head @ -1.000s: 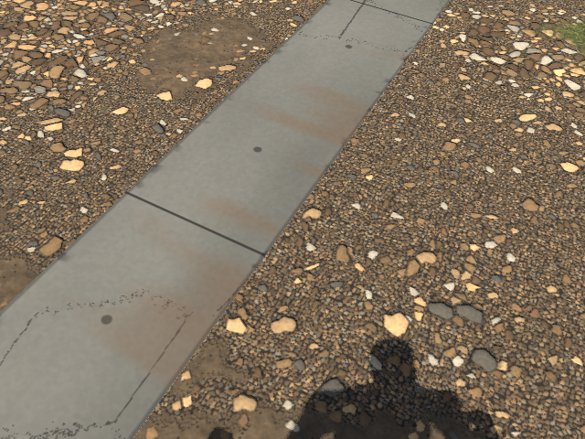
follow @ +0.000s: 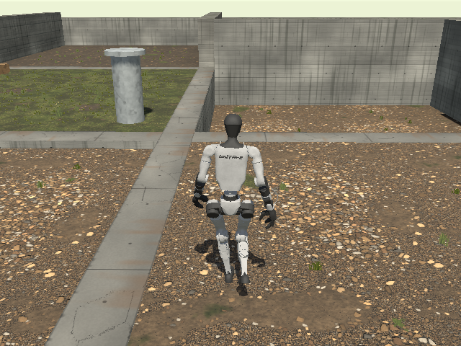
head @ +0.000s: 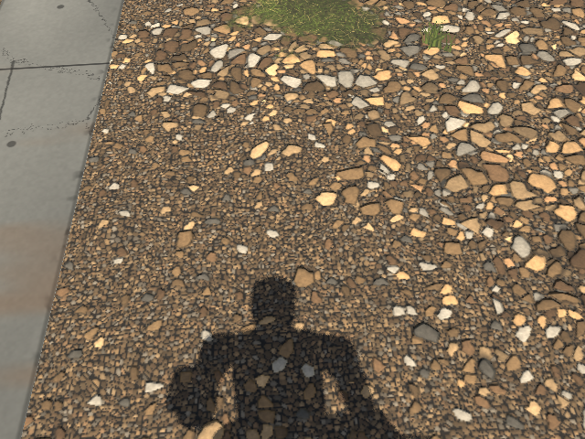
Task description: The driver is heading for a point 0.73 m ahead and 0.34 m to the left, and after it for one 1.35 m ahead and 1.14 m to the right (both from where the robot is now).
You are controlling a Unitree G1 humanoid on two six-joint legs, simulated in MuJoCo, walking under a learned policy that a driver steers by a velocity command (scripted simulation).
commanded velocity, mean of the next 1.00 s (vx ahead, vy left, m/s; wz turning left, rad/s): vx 0.08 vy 0.00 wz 0.85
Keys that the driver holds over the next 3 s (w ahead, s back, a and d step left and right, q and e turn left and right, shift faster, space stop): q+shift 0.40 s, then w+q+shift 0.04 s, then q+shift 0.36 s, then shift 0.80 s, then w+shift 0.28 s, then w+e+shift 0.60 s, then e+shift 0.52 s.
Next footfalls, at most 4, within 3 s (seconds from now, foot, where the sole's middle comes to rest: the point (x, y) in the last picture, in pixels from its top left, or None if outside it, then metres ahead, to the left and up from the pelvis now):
0.42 right None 0.25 -0.15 -0.75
0.96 left None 0.15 0.03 -0.75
1.34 right None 0.32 -0.08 -0.75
1.90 left None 0.17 0.11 -0.75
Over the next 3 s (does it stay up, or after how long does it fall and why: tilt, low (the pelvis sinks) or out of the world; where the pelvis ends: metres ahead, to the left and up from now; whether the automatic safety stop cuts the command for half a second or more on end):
stays up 0.72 0.49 0.02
